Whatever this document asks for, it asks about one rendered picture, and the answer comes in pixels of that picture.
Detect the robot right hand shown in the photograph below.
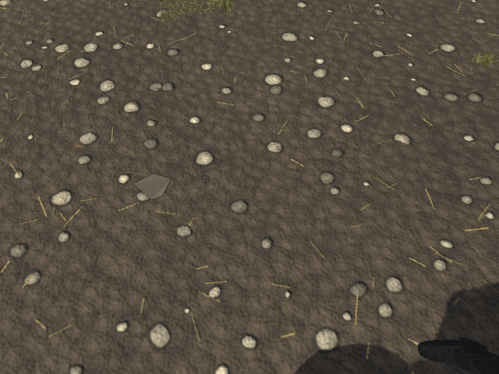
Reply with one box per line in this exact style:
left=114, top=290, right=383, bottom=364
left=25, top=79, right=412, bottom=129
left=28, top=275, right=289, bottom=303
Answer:
left=418, top=337, right=499, bottom=374

